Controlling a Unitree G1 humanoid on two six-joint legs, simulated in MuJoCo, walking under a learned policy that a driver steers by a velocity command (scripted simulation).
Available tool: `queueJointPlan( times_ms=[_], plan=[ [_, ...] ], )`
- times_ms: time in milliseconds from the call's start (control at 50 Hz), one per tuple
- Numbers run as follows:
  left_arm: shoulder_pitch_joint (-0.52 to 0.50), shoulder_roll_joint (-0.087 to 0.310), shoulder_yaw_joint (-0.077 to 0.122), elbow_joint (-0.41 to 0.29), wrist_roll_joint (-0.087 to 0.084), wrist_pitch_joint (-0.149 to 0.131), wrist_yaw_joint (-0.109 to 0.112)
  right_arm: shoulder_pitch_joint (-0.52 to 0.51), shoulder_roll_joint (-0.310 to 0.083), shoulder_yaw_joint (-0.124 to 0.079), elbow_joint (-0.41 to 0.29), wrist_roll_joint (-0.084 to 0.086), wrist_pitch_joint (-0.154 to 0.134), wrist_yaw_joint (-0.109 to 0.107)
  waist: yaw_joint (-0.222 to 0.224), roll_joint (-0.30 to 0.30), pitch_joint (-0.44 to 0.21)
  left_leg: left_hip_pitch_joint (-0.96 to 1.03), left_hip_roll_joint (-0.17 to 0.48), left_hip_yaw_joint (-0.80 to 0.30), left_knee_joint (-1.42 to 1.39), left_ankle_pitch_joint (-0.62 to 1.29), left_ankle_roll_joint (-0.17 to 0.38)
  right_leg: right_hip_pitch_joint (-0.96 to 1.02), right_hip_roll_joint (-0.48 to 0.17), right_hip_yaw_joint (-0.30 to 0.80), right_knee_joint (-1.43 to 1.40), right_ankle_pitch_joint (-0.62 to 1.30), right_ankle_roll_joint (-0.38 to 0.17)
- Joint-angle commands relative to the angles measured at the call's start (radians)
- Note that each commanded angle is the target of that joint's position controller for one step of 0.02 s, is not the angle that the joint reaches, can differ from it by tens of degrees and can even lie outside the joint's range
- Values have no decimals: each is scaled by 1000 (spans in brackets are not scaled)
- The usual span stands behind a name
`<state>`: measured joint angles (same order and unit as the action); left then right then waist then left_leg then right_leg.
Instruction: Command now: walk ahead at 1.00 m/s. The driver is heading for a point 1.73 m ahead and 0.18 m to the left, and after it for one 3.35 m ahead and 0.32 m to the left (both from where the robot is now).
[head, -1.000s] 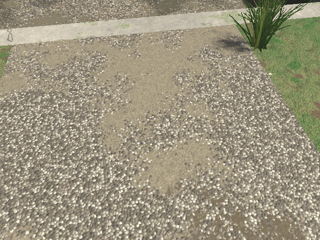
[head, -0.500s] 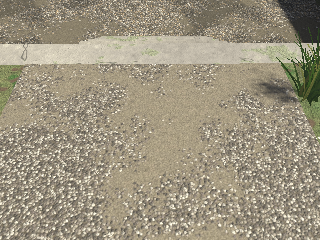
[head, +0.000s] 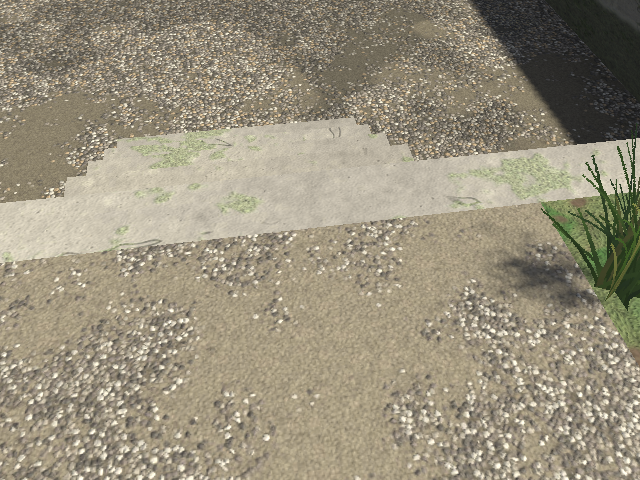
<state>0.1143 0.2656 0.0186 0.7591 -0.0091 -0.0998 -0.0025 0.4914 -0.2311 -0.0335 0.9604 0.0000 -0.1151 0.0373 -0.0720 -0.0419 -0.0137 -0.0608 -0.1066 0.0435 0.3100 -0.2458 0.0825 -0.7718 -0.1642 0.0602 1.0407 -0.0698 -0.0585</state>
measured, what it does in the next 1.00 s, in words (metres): walks ahead: right foot, then left foot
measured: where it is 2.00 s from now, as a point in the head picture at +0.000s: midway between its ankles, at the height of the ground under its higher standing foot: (270, 159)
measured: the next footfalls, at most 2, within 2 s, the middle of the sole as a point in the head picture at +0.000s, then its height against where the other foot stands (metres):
right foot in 0.24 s outside the picture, level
left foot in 0.74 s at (264, 324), level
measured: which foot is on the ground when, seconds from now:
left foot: down 0.00-0.22, up 0.24-0.72, down 0.74-1.00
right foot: up 0.00-0.22, down 0.24-0.72, up 0.74-1.00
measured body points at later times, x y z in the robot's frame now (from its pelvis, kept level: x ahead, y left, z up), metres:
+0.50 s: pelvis +0.48 -0.05 +0.00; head +0.48 -0.04 +0.45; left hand +0.43 +0.21 -0.14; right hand +0.67 -0.29 -0.08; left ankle +0.60 +0.13 -0.65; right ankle +0.43 -0.13 -0.74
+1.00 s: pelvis +0.95 +0.02 +0.00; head +0.95 +0.02 +0.45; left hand +1.15 +0.27 -0.09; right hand +0.90 -0.23 -0.14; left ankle +0.91 +0.10 -0.74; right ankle +1.08 -0.15 -0.65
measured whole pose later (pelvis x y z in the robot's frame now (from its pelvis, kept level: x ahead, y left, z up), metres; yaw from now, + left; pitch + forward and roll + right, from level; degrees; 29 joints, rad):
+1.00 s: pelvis +0.95 +0.02 +0.00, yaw +0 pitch +0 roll +2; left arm 0.12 0.27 0.02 0.76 -0.01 -0.10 0.00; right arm 0.50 -0.23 -0.04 0.95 0.00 -0.11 0.04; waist -0.07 -0.04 -0.02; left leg -0.09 -0.10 0.05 0.34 -0.25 0.08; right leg -0.74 -0.15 0.06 1.08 -0.13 -0.07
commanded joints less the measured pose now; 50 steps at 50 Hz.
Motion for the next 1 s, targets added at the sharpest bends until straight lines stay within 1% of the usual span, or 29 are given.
queueJointPlan(
  times_ms=[20, 80, 140, 180, 220, 240, 260, 280, 300, 320, 340, 360, 400, 440, 480, 560, 640, 680, 720, 740, 760, 780, 800, 820, 840, 860, 880, 920, 1000],
  plan=[
    [-90, 28, -1, -71, 8, -16, -9, -78, -115, -12, -84, 8, -29, -21, 34, 48, 147, -220, 217, -135, -235, 191, 126, 65, 12, -58, -227, 260, 23],
    [-211, 17, -6, -112, -11, -33, -35, 19, -136, -8, -54, 20, -24, -33, -11, 46, 172, -130, 238, -101, -278, 225, 111, 152, 67, -92, -433, 378, 17],
    [-277, 39, 3, -157, -21, -42, -60, 49, -159, -11, -34, 19, 3, -41, -2, 74, 180, 110, 295, -82, -215, 449, 91, 105, 113, -104, -564, 290, -9],
    [-208, 88, 25, -163, -26, -40, -62, 38, -199, -21, -33, -4, 22, -46, 64, 137, 88, 246, 327, -78, -70, 890, 73, 193, 183, -141, -543, 154, -38],
    [115, 170, 64, -96, -42, -18, -40, -25, -225, -28, -36, -39, 51, -48, 255, 214, -106, 238, 325, -50, 324, 1235, 48, 524, 215, -153, -499, 54, -92],
    [367, 221, 76, -30, -26, -2, -23, -62, -182, -12, -72, -48, 52, -52, 341, 154, -269, -61, 290, -51, 673, 982, 37, 936, 57, 31, -394, -59, -122],
    [436, 295, 98, 4, -1, -14, -36, 146, 37, 42, -77, -15, 17, -19, 186, -271, -469, -529, 55, -137, 1111, -12, -20, 1355, -198, 643, -534, -565, -340],
    [473, 172, 77, 31, 4, -16, -31, 55, -87, 22, -68, 39, -20, -17, 253, -235, -471, -636, 59, -229, 1184, -175, 19, 1356, -179, 840, -750, -695, -287],
    [388, 122, 62, 37, 8, -17, -25, -119, -156, 1, -130, 74, -35, -20, 242, -183, -242, -728, 120, -199, 1190, -144, 44, 1206, -153, 653, -762, -569, -229],
    [311, 102, 54, 29, 17, -22, -30, -220, -135, 12, -169, 63, -45, -25, 207, 0, -143, -697, 156, -187, 1134, -100, 53, 1013, -118, 529, -783, -399, -205],
    [252, 69, 44, 34, 31, -29, -41, -267, -108, 9, -180, 43, -45, -24, 154, 83, -47, -665, 184, -172, 1068, -58, 50, 830, -73, 418, -805, -273, -198],
    [208, 39, 34, 35, 45, -35, -45, -218, -91, 8, -179, 37, -31, -19, 85, 48, -38, -601, 223, -185, 1029, -23, 45, 722, -47, 352, -823, -251, -197],
    [171, 15, 27, 46, 18, -34, -50, -174, -59, 10, -164, 29, 2, -19, 29, 18, 15, -577, 261, -166, 961, -26, 20, 593, -21, 268, -877, -237, -202],
    [184, 51, 32, 63, 2, -38, -43, -237, -53, 17, -188, 17, 20, -27, 23, 16, 93, -640, 293, -141, 875, 30, -14, 506, -17, 205, -931, -199, -201],
    [226, 83, 38, 76, 6, -42, -28, -351, -70, 18, -229, 1, 16, -32, 54, 27, 140, -706, 297, -117, 724, 187, -45, 491, -1, 135, -958, -96, -194],
    [341, 100, 35, 103, -11, -47, -6, -543, -57, 26, -284, 9, -9, -6, 127, 45, 156, -529, 225, -29, 374, 530, -49, 479, 46, -2, -1013, 6, -145],
    [412, 131, 39, 140, -15, -17, 4, -646, -86, 14, -339, 28, -18, 22, 137, 17, 178, -574, 167, -16, 178, 470, -26, 786, -26, -29, -971, 199, -118],
    [405, 170, 49, 144, 7, 6, 9, -575, -137, -10, -342, 33, -17, 25, 74, -52, 87, -499, 99, 21, 199, 326, 4, 939, -61, -33, -822, 635, -93],
    [351, 192, 53, 145, 43, 37, 13, -255, -216, -50, -275, 50, 4, 5, -116, -131, -105, -171, 61, 45, 250, 213, 56, 929, -54, -69, -425, 986, -60],
    [333, 141, 34, 111, 51, 38, 18, -14, -273, -64, -212, 35, 20, -12, -194, -54, -269, 233, 221, -152, 353, 101, 84, 631, -19, -63, -66, 737, -47],
    [552, -82, -22, 109, 19, 2, -15, 49, -353, -86, -177, 12, 6, 5, -28, 384, -472, 631, 467, -769, 179, -412, 294, 184, 213, 32, 354, -271, 6],
    [458, 52, 2, 121, -34, -30, -14, 82, -230, -64, -158, 9, 4, 2, -99, 328, -473, 623, 445, -958, -27, -541, 244, 83, 202, 120, 432, -366, -31],
    [283, 116, 22, 63, -68, -44, -8, 5, -172, -49, -150, 7, 2, -3, -93, 260, -252, 475, 421, -769, -29, -412, 188, -6, 148, 91, 448, -334, -55],
    [179, 92, 11, 24, -53, -53, -3, -67, -157, -43, -157, -3, -5, 2, -62, 86, -156, 285, 386, -644, -41, -249, 167, 22, 112, 81, 397, -285, -62],
    [134, 68, 14, 10, -34, -54, -2, -130, -125, -36, -154, -17, -13, 11, -10, 22, -67, 109, 346, -535, -55, -127, 163, 53, 83, 68, 330, -236, -61],
    [173, 54, 15, 11, -28, -40, -7, -174, -83, -23, -153, -34, -19, 15, 55, 50, -52, -4, 313, -464, -72, -100, 162, 117, 44, 81, 293, -199, -62],
    [197, 35, 15, 18, -26, -22, -10, -199, -52, -16, -149, -29, -18, 19, 86, 73, -26, -69, 294, -416, -93, -89, 167, 135, 29, 71, 268, -196, -55],
    [199, 14, 11, 13, -19, 6, -7, -195, -58, -15, -131, -2, -17, 15, 120, 86, 40, -177, 286, -348, -148, -89, 171, 114, -5, 51, 190, -196, -34],
    [-9, 27, 4, -52, 8, 1, 0, -108, -113, -24, -107, 0, -15, -16, 66, 55, 147, -199, 262, -227, -201, 111, 158, -23, -18, 1, -89, 99, 15]
  ],
)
